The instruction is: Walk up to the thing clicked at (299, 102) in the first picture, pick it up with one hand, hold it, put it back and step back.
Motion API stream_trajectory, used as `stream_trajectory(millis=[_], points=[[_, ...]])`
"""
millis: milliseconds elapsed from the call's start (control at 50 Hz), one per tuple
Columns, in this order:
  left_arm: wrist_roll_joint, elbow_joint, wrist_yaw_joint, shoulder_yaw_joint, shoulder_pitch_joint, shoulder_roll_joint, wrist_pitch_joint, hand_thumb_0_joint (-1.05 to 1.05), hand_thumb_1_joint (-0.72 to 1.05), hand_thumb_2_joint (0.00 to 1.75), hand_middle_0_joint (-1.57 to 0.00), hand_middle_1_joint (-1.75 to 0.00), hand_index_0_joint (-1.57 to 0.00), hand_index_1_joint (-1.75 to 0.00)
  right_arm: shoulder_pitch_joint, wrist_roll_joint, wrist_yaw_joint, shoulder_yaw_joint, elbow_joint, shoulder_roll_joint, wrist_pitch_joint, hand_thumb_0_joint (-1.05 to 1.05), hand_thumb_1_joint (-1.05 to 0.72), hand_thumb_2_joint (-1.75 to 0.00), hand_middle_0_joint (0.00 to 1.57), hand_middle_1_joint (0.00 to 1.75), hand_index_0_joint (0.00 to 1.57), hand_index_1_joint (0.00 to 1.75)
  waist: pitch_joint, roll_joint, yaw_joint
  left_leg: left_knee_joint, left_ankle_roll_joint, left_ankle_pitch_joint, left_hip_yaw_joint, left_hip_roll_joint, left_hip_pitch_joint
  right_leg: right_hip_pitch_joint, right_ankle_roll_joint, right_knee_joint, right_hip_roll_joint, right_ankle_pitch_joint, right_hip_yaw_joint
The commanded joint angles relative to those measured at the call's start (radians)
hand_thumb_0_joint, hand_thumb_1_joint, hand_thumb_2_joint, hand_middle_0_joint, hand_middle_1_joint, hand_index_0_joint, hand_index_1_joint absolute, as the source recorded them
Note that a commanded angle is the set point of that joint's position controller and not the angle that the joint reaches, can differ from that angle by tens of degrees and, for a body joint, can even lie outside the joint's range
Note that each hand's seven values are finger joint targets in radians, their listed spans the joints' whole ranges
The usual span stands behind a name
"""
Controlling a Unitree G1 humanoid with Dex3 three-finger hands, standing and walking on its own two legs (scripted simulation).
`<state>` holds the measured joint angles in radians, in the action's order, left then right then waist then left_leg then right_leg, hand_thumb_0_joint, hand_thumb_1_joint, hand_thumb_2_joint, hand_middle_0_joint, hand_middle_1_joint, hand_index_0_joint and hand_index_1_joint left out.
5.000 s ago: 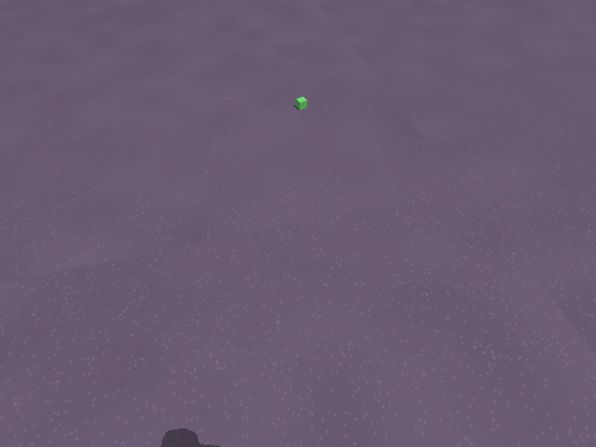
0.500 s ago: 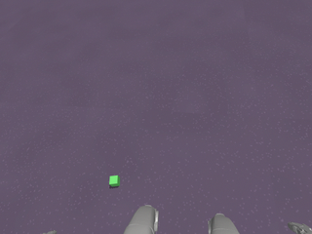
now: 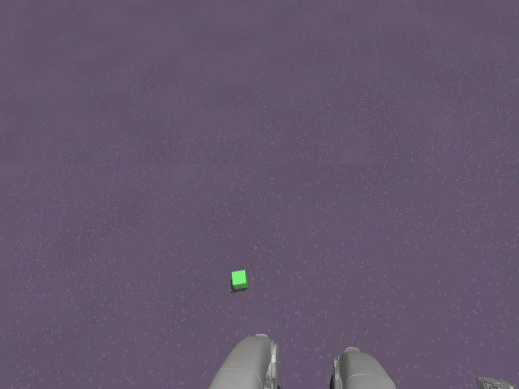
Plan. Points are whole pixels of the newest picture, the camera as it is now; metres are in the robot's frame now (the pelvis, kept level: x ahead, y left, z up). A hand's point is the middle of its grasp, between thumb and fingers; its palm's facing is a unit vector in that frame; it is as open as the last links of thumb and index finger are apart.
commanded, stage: walk up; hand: left
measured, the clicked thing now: (240, 279) +0.51 +0.21 -0.70
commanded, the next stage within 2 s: none
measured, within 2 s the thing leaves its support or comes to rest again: neither
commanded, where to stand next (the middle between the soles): +0.10 +0.05 m, yaw -7 degrees
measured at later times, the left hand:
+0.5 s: hand out of the picture +0.07 +0.41 -0.14, palm faces -0.12 -0.93 -0.36, open 7.4 cm
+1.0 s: hand (109, 345) +0.20 +0.33 -0.12, palm faces -0.14 -0.93 -0.35, open 7.4 cm
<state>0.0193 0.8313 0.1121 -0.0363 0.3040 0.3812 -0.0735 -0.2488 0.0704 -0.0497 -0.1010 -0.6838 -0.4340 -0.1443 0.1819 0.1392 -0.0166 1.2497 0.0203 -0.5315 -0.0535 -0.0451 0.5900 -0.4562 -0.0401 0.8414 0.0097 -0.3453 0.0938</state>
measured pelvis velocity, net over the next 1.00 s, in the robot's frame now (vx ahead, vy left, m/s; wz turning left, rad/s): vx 0.03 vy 0.10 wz -0.15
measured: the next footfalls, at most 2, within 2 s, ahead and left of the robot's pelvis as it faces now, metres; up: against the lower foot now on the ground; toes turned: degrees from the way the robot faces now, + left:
left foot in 0.18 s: +0.01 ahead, +0.25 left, +0.00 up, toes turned -2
right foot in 0.68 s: +0.06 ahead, -0.06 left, +0.00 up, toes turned -8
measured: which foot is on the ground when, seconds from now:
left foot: up 0.00-0.16, down 0.18-0.72, up 0.74-0.92, down 0.94-1.00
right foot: down 0.00-0.18, up 0.20-0.66, down 0.68-1.00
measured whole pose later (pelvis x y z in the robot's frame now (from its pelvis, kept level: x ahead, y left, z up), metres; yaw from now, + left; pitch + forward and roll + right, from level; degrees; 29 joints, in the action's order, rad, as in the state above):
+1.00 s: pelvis +0.03 +0.10 +0.02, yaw -9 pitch -3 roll +1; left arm 0.00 0.92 -0.02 -0.05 0.10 0.38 0.03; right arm -0.24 0.02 0.02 -0.02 -0.96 -0.38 0.06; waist 0.11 -0.03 -0.01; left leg 0.74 0.01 -0.31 0.05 0.01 0.37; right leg -0.36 -0.01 0.81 0.03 -0.42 -0.03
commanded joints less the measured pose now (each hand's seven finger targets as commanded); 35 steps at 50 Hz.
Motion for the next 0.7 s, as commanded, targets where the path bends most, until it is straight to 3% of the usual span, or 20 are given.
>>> stream_trajectory(millis=[0,40,80,100,140,160,180,200,220,240,260,320,380,420,460,520,600,640,660,680], points=[[0.009,-0.069,0.027,-0.121,0.004,0.354,-0.016,0.00,0.90,0.90,-0.20,-0.30,-0.20,-0.30,-0.041,-0.026,0.007,-0.086,0.063,-0.217,0.047,0.00,-0.90,-0.90,0.20,0.30,0.20,0.30,-0.175,-0.229,0.001,0.154,-0.031,0.094,-0.129,0.057,0.027,0.062,-0.187,-0.341,0.293,-0.017,-0.388],[0.028,-0.087,0.004,-0.117,-0.079,0.339,-0.005,0.00,0.90,0.90,-0.20,-0.30,-0.20,-0.30,-0.096,-0.046,-0.001,-0.081,0.009,-0.198,0.050,0.00,-0.90,-0.90,0.20,0.30,0.20,0.30,-0.193,-0.329,-0.024,0.005,-0.039,0.091,-0.027,0.058,-0.108,-0.033,-0.137,-0.358,0.212,-0.303,-0.271],[0.051,-0.087,-0.021,-0.117,-0.108,0.340,0.011,0.00,0.90,0.90,-0.20,-0.30,-0.20,-0.30,-0.089,-0.067,-0.005,-0.067,-0.031,-0.183,0.066,0.00,-0.90,-0.90,0.20,0.30,0.20,0.30,-0.186,-0.437,-0.008,-0.285,-0.043,-0.027,0.102,0.052,-0.244,-0.099,-0.108,-0.363,0.149,-0.453,-0.207],[0.054,-0.081,-0.035,-0.118,-0.114,0.341,0.021,0.00,0.90,0.90,-0.20,-0.30,-0.20,-0.30,-0.127,-0.069,0.003,-0.066,-0.062,-0.181,0.078,0.00,-0.90,-0.90,0.20,0.30,0.20,0.30,-0.200,-0.425,-0.013,-0.397,-0.047,-0.035,0.151,0.035,-0.314,-0.093,-0.102,-0.317,0.139,-0.449,-0.207],[0.042,-0.044,-0.052,-0.103,-0.066,0.271,0.056,0.00,0.90,0.90,-0.20,-0.30,-0.20,-0.30,-0.236,-0.052,0.033,-0.068,-0.147,-0.180,0.109,0.00,-0.90,-0.90,0.20,0.30,0.20,0.30,-0.171,-0.172,-0.054,-0.645,-0.059,0.040,0.158,-0.010,-0.452,-0.196,-0.074,0.009,0.058,-0.473,-0.141],[0.027,-0.041,-0.055,-0.076,-0.047,0.173,0.064,0.00,0.90,0.90,-0.20,-0.30,-0.20,-0.30,-0.231,-0.029,0.053,-0.064,-0.141,-0.219,0.133,0.00,-0.90,-0.90,0.20,0.30,0.20,0.30,-0.117,0.000,-0.062,-0.783,0.003,-0.220,-0.164,0.134,-0.409,-0.320,-0.035,0.264,-0.007,-0.344,-0.162],[0.010,-0.058,-0.049,-0.067,-0.095,0.168,0.060,0.00,0.90,0.90,-0.20,-0.30,-0.20,-0.30,-0.088,-0.034,0.059,-0.069,-0.088,-0.349,0.149,0.00,-0.90,-0.90,0.20,0.30,0.20,0.30,-0.031,0.045,-0.025,-0.989,0.146,-0.413,-0.672,0.442,-0.222,-0.411,0.010,0.289,-0.054,-0.215,-0.230],[0.024,-0.048,-0.049,-0.075,-0.211,0.254,0.048,0.00,0.90,0.90,-0.20,-0.30,-0.20,-0.30,0.053,-0.051,0.064,-0.065,-0.080,-0.382,0.164,0.00,-0.90,-0.90,0.20,0.30,0.20,0.30,0.086,-0.048,-0.018,-1.061,0.248,-0.480,-0.821,0.535,-0.044,-0.349,0.017,0.316,0.031,-0.165,-0.289],[0.011,-0.008,-0.061,-0.086,-0.198,0.285,0.041,0.00,0.90,0.90,-0.20,-0.30,-0.20,-0.30,0.081,-0.041,0.071,-0.051,-0.088,-0.329,0.184,0.00,-0.90,-0.90,0.20,0.30,0.20,0.30,0.099,-0.166,-0.002,-0.994,0.198,-0.368,-0.648,0.453,-0.052,-0.306,0.025,0.317,0.037,-0.089,-0.321],[-0.007,0.046,-0.075,-0.087,-0.113,0.260,0.046,0.00,0.90,0.90,-0.20,-0.30,-0.20,-0.30,0.081,-0.037,0.080,-0.039,-0.111,-0.300,0.198,0.00,-0.90,-0.90,0.20,0.30,0.20,0.30,0.051,-0.134,0.025,-0.936,0.129,-0.281,-0.490,0.361,-0.124,-0.268,0.025,0.299,0.024,-0.048,-0.304],[-0.012,0.074,-0.087,-0.095,-0.064,0.266,0.054,0.00,0.90,0.90,-0.20,-0.30,-0.20,-0.30,0.059,-0.037,0.086,-0.041,-0.131,-0.313,0.204,0.00,-0.90,-0.90,0.20,0.30,0.20,0.30,0.025,-0.049,0.025,-0.914,0.099,-0.243,-0.429,0.337,-0.163,-0.236,0.025,0.291,0.019,-0.031,-0.278],[0.003,0.088,-0.114,-0.107,-0.047,0.267,0.077,0.00,0.90,0.90,-0.20,-0.30,-0.20,-0.30,0.024,-0.041,0.087,-0.038,-0.179,-0.284,0.221,0.00,-0.90,-0.90,0.20,0.30,0.20,0.30,0.003,0.016,0.023,-0.913,0.090,-0.136,-0.331,0.309,-0.231,-0.196,0.025,0.272,0.001,-0.026,-0.252],[0.013,0.059,-0.131,-0.108,-0.113,0.259,0.091,0.00,0.90,0.90,-0.20,-0.30,-0.20,-0.30,-0.056,-0.042,0.103,-0.040,-0.207,-0.279,0.239,0.00,-0.90,-0.90,0.20,0.30,0.20,0.30,-0.014,0.007,-0.006,-0.898,0.102,0.054,-0.325,0.339,-0.396,-0.261,0.030,0.237,0.005,-0.019,-0.282],[0.013,0.046,-0.136,-0.101,-0.133,0.241,0.091,0.00,0.90,0.90,-0.20,-0.30,-0.20,-0.30,-0.114,-0.047,0.110,-0.037,-0.218,-0.264,0.246,0.00,-0.90,-0.90,0.20,0.30,0.20,0.30,-0.061,0.003,-0.021,-0.849,0.086,0.354,-0.262,0.333,-0.535,-0.276,0.033,0.194,-0.007,-0.025,-0.276],[0.010,0.022,-0.137,-0.093,-0.177,0.228,0.087,0.00,0.90,0.90,-0.20,-0.30,-0.20,-0.30,-0.150,-0.050,0.115,-0.038,-0.220,-0.260,0.251,0.00,-0.90,-0.90,0.20,0.30,0.20,0.30,-0.088,0.024,-0.040,-0.802,0.116,0.634,-0.222,0.354,-0.612,-0.271,0.032,0.150,0.008,-0.059,-0.245],[0.004,0.001,-0.139,-0.083,-0.227,0.206,0.082,0.00,0.90,0.90,-0.20,-0.30,-0.20,-0.30,-0.173,-0.051,0.114,-0.035,-0.211,-0.256,0.246,0.00,-0.90,-0.90,0.20,0.30,0.20,0.30,-0.124,0.053,-0.053,-0.744,0.144,0.867,-0.137,0.346,-0.651,-0.215,0.020,0.082,0.020,-0.097,-0.169],[-0.003,0.009,-0.145,-0.070,-0.215,0.178,0.072,0.00,0.90,0.90,-0.20,-0.30,-0.20,-0.30,-0.116,-0.055,0.108,-0.016,-0.180,-0.251,0.226,0.00,-0.90,-0.90,0.20,0.30,0.20,0.30,-0.178,0.073,-0.029,-0.665,0.132,0.888,-0.020,0.289,-0.539,0.004,-0.002,-0.122,0.006,-0.026,-0.052],[-0.006,0.059,-0.138,-0.082,-0.104,0.185,0.067,0.00,0.90,0.90,-0.20,-0.30,-0.20,-0.30,-0.082,-0.072,0.105,0.001,-0.167,-0.238,0.215,0.00,-0.90,-0.90,0.20,0.30,0.20,0.30,-0.237,0.023,0.042,-0.511,0.082,0.900,0.061,0.230,-0.398,0.285,-0.026,-0.309,-0.037,0.154,-0.016],[0.000,0.078,-0.131,-0.100,-0.047,0.242,0.062,0.00,0.90,0.90,-0.20,-0.30,-0.20,-0.30,-0.077,-0.079,0.104,0.018,-0.156,-0.197,0.216,0.00,-0.90,-0.90,0.20,0.30,0.20,0.30,-0.276,-0.077,0.081,-0.377,0.042,0.774,0.079,0.197,-0.259,0.446,-0.057,-0.297,0.007,0.262,-0.098],[0.006,0.068,-0.126,-0.131,0.044,0.330,0.056,0.00,0.90,0.90,-0.20,-0.30,-0.20,-0.30,-0.106,-0.090,0.100,0.038,-0.120,-0.144,0.222,0.00,-0.90,-0.90,0.20,0.30,0.20,0.30,-0.361,-0.309,0.115,-0.126,0.006,0.399,0.109,0.104,-0.068,0.603,-0.152,-0.336,0.200,0.185,-0.426]])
